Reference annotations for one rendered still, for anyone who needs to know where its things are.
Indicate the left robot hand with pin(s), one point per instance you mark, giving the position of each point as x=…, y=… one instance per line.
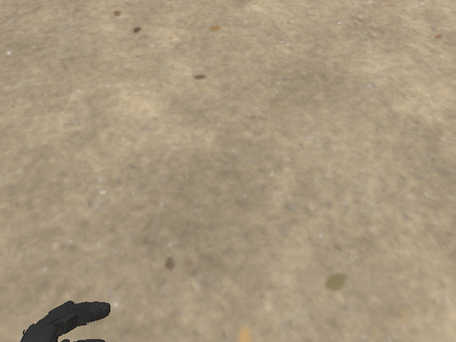
x=65, y=318

